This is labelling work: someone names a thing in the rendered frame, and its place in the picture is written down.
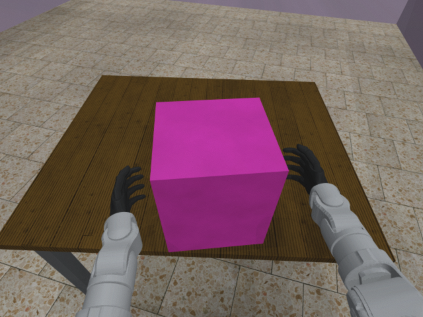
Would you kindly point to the robot right forearm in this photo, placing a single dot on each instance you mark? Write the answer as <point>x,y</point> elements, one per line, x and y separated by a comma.
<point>359,259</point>

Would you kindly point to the robot right hand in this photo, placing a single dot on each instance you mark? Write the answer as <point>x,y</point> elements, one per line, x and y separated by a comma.
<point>310,170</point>

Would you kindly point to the table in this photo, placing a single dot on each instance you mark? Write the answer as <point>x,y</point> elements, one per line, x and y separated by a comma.
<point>65,208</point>

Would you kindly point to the robot left hand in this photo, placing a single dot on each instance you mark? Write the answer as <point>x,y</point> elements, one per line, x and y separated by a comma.
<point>120,199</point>

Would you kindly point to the robot left forearm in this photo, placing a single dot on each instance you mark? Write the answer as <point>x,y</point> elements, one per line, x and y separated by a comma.
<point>112,280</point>

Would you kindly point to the carton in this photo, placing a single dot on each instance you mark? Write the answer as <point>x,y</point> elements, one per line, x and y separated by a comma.
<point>217,172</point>

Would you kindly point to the right robot upper arm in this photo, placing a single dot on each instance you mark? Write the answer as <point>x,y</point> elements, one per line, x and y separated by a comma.
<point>392,297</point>

